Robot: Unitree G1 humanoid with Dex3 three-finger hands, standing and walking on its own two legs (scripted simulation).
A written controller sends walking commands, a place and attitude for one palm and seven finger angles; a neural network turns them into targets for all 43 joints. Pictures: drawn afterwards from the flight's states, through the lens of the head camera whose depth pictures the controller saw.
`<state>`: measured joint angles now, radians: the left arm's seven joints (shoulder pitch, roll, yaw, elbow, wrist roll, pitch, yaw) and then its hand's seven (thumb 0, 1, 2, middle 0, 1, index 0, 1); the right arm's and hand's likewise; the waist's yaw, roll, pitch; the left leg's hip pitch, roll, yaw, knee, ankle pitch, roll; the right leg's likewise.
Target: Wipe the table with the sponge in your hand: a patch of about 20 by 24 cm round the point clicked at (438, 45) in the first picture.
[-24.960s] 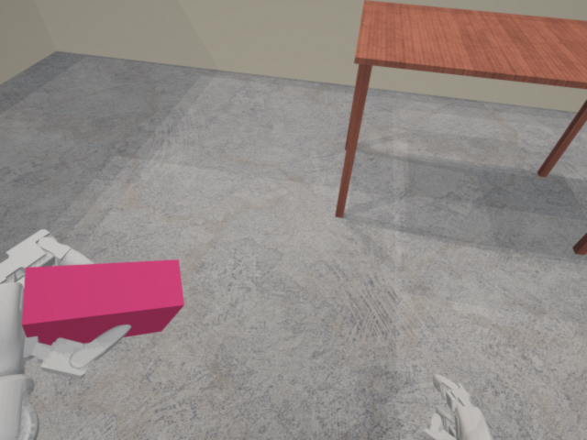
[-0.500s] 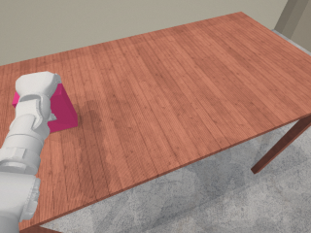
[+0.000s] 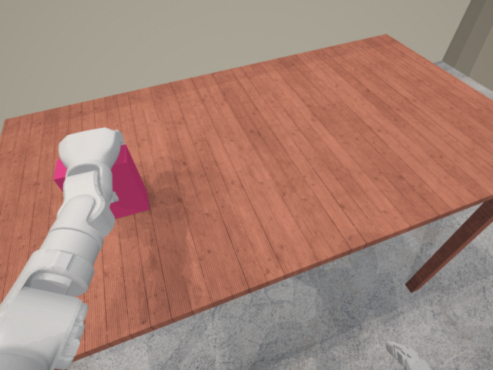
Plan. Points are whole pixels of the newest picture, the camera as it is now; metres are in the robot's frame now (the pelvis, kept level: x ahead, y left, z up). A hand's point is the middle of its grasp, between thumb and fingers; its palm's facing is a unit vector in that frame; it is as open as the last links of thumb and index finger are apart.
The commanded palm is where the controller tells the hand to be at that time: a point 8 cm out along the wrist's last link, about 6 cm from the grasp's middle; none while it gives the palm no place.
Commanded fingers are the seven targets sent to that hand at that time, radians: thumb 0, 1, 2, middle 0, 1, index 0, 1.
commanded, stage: wipe back along the middle lane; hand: left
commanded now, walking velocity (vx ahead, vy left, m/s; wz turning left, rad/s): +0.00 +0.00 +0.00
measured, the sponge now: (111, 194) +0.40 +0.28 +0.05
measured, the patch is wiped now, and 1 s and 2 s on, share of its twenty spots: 0.40 0.50 0.50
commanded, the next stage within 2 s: slide across to the third lane in 1.48 s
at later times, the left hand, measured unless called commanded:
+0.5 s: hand (107, 188) +0.38 +0.26 +0.10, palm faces +0.00 -0.01 -1.00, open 9.2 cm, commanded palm +0.34 +0.25 +0.13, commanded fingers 0.00 0.10 1.30 -1.20 -1.60 -1.20 -1.60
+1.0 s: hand (101, 214) +0.32 +0.25 +0.10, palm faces +0.07 -0.07 -0.99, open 9.2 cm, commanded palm +0.28 +0.23 +0.13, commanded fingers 0.00 0.10 1.30 -1.20 -1.60 -1.20 -1.60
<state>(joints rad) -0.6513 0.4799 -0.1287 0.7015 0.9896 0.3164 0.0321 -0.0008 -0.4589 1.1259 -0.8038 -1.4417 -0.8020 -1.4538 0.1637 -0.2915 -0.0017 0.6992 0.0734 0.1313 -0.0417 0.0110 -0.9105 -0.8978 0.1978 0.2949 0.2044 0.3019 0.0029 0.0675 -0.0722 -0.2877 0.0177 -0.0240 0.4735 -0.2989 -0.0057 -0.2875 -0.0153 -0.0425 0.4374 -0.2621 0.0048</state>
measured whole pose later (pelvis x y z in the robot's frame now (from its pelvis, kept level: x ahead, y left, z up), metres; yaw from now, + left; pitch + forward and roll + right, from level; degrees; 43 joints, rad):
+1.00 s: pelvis +0.00 +0.01 +0.00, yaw -1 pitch +2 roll +0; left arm -0.23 0.41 -0.20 0.13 0.96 0.51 0.04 0.04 -0.42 1.11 -0.75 -1.50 -0.77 -1.48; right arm 0.07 -0.27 0.04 0.63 0.09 0.15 0.00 0.01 -0.91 -0.90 0.20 0.29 0.20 0.30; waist 0.06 0.09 -0.08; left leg -0.20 0.01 0.00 0.48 -0.31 0.00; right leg -0.21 -0.02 -0.02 0.46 -0.28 0.01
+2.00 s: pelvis -0.02 -0.02 +0.00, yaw -1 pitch -2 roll +1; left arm -0.19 0.34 -0.36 -0.01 0.97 0.61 0.01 0.01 -0.45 1.09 -0.76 -1.47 -0.84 -1.40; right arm 0.01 -0.26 0.05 0.65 0.08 0.11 0.01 0.02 -0.91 -0.90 0.20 0.29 0.20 0.30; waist 0.10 0.10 -0.05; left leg -0.15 0.02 -0.01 0.47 -0.29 -0.03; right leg -0.19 -0.01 -0.03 0.50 -0.28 -0.02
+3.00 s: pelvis -0.05 -0.03 +0.00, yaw -1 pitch +1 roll +1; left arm -0.56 0.26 -0.29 0.57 0.96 0.54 0.08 -0.02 -0.50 1.14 -0.81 -1.43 -0.88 -1.35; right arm 0.11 -0.28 0.03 0.73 0.08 0.13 -0.05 0.02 -0.91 -0.90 0.20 0.29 0.20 0.30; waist 0.03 0.08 -0.08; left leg -0.23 0.04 -0.01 0.45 -0.24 -0.03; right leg -0.29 0.01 -0.02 0.50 -0.24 -0.04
